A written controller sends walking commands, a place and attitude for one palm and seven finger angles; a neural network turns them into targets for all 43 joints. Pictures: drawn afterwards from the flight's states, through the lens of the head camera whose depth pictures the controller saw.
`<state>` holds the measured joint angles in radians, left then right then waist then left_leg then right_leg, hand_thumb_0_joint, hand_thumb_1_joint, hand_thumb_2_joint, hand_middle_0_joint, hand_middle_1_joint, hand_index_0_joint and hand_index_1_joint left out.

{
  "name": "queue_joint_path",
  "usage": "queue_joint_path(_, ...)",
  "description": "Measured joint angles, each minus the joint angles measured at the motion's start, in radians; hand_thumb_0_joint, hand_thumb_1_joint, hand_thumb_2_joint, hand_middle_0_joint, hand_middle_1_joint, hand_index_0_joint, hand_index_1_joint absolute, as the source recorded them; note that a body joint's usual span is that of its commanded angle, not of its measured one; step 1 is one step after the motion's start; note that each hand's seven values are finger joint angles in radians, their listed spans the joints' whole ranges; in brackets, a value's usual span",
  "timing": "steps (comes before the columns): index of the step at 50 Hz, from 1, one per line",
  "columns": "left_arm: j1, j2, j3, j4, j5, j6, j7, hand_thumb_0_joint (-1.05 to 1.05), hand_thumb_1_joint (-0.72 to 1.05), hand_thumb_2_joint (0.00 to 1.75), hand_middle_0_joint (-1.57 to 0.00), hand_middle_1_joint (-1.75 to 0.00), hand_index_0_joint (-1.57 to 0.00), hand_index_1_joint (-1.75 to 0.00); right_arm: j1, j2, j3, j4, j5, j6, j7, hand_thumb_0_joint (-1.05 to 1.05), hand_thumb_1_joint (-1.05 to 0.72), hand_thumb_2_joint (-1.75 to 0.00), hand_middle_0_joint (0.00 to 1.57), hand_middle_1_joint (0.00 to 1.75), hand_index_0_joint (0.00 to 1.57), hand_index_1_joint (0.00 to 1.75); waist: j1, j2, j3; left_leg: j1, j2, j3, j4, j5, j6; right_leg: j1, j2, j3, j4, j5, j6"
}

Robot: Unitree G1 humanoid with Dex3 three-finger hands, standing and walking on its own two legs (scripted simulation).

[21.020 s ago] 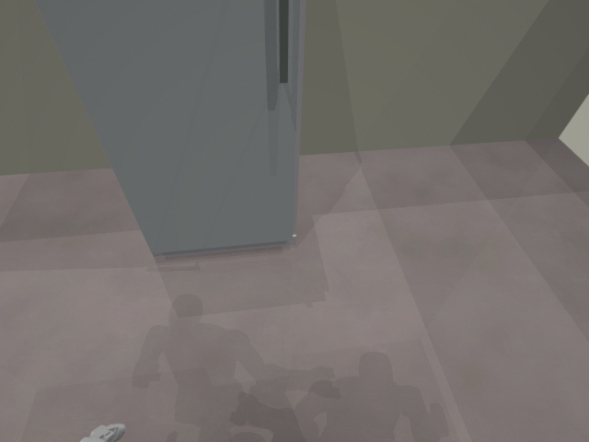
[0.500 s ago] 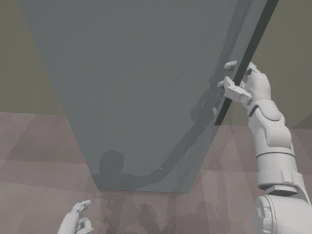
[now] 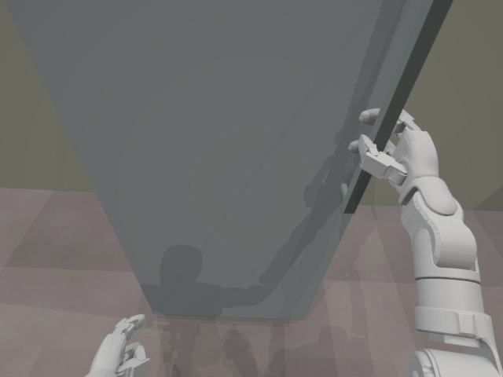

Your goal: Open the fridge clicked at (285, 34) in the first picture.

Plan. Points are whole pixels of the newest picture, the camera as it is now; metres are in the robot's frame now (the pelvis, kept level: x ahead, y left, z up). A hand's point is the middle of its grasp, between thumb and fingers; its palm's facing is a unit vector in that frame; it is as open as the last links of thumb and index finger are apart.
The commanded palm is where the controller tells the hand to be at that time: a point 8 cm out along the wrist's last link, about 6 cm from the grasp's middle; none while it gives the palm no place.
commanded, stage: pull the door a little, standing still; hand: right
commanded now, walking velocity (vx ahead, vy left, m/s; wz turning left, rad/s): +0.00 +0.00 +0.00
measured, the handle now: (387, 98) +0.44 -0.16 +0.26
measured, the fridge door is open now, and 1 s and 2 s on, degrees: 0 12 38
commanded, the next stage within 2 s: walk backward, drawing the door open in 0.44 s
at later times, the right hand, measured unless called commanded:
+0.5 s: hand (371, 182) +0.33 -0.13 +0.20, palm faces -0.07 +1.00 -0.04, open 6.3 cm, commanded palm +0.26 -0.18 +0.20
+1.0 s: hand (371, 209) +0.29 -0.12 +0.19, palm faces +0.16 +0.95 -0.26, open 6.8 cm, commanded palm +0.25 -0.17 +0.20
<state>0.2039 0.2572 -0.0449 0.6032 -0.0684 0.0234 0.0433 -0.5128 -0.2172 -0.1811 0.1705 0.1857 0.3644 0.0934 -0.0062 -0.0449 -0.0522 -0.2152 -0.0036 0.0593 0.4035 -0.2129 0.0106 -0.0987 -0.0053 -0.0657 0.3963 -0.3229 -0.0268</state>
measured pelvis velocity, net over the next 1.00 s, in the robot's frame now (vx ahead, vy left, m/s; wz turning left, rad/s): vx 0.04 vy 0.02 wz -0.03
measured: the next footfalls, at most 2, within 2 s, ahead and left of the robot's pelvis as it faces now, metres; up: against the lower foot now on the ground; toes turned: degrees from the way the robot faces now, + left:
right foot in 1.22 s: +0.06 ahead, -0.12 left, +0.00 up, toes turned -4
left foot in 1.52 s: +0.02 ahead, +0.14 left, +0.00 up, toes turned -8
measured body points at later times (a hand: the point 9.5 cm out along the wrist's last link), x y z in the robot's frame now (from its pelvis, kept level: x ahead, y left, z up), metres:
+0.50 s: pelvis +0.05 -0.01 +0.00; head +0.03 +0.01 +0.45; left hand +0.22 +0.22 -0.08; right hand +0.33 -0.19 +0.20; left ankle +0.00 +0.11 -0.74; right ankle -0.07 -0.11 -0.73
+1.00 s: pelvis +0.04 +0.02 +0.00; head +0.10 +0.05 +0.45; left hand +0.24 +0.21 -0.11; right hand +0.28 -0.17 +0.21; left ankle +0.03 +0.09 -0.74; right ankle +0.00 -0.12 -0.67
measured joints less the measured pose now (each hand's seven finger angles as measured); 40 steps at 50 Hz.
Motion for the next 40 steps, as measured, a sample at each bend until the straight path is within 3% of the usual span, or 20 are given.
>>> queue_joint_path(9,-0.029,-0.024,-0.014,-0.031,0.008,0.021,-0.016,0.01,0.91,0.90,-0.20,-0.30,-0.20,-0.30,0.069,0.021,-0.001,-0.087,-0.004,0.031,-0.030,0.01,-0.76,-0.79,0.32,1.39,0.31,1.36,0.004,-0.013,-0.020,0.004,0.006,-0.011,0.003,-0.012,-0.007,0.010,0.008,-0.005,-0.003,-0.002,-0.003)
queue_joint_path(16,-0.026,-0.034,-0.027,-0.061,0.011,0.047,-0.034,0.01,0.91,0.90,-0.20,-0.30,-0.20,-0.30,0.201,0.018,-0.012,-0.251,0.005,0.063,-0.022,0.01,-0.78,-0.79,0.27,1.37,0.24,1.34,0.007,-0.012,-0.036,0.013,0.004,-0.037,0.002,-0.016,-0.008,0.024,0.014,-0.006,0.003,0.005,0.003)
queue_joint_path(21,-0.021,-0.027,-0.024,-0.075,0.012,0.060,-0.048,0.01,0.91,0.90,-0.21,-0.30,-0.20,-0.30,0.367,0.026,-0.015,-0.453,0.023,0.092,-0.020,0.00,-0.77,-0.78,0.27,1.35,0.21,1.32,0.000,-0.017,-0.054,0.012,0.002,-0.047,0.010,-0.019,-0.005,0.028,0.020,0.005,0.018,0.011,0.005)
queue_joint_path(28,-0.022,-0.018,-0.009,-0.090,0.016,0.062,-0.068,0.01,0.91,0.90,-0.20,-0.30,-0.20,-0.30,0.719,0.038,0.020,-0.826,0.053,0.102,-0.001,-0.01,-0.74,-0.77,0.30,1.34,0.21,1.31,-0.033,-0.021,-0.089,0.008,0.001,-0.033,0.039,-0.031,-0.005,0.025,0.024,0.025,0.066,0.010,0.010)
queue_joint_path(30,-0.023,-0.016,-0.008,-0.106,0.031,0.055,-0.050,0.01,0.91,0.90,-0.20,-0.30,-0.20,-0.30,0.753,-0.030,0.074,-0.871,0.007,0.029,-0.015,0.01,-0.68,-0.76,0.32,1.34,0.23,1.32,-0.033,-0.013,-0.074,0.022,0.006,-0.029,0.035,-0.041,-0.008,0.004,0.031,0.052,0.116,0.010,0.004)
queue_joint_path(32,-0.038,-0.016,-0.009,-0.110,0.049,0.044,-0.034,0.01,0.91,0.90,-0.20,-0.30,-0.20,-0.30,0.768,-0.088,0.109,-0.868,-0.023,-0.102,-0.039,0.02,-0.60,-0.75,0.35,1.35,0.26,1.34,-0.028,0.006,-0.056,0.016,0.016,-0.020,0.035,-0.062,-0.007,-0.034,0.042,0.075,0.162,0.008,0.001)
queue_joint_path(36,-0.072,-0.012,-0.005,-0.131,0.074,0.054,-0.022,0.01,0.91,0.90,-0.20,-0.30,-0.20,-0.30,0.811,-0.067,0.144,-0.876,-0.077,-0.275,-0.087,0.00,-0.56,-0.76,0.40,1.37,0.34,1.36,-0.026,0.009,-0.003,-0.060,0.022,-0.017,0.132,-0.046,-0.015,-0.047,0.048,0.095,0.141,0.006,0.005)
queue_joint_path(40,-0.061,-0.034,0.015,-0.136,0.102,0.049,-0.032,0.01,0.91,0.90,-0.20,-0.30,-0.20,-0.30,0.829,-0.045,0.142,-0.853,-0.114,-0.335,-0.127,-0.02,-0.54,-0.77,0.43,1.39,0.34,1.36,-0.005,-0.018,0.036,-0.122,0.000,-0.035,0.252,-0.057,-0.013,-0.008,0.054,0.125,0.075,0.023,0.007)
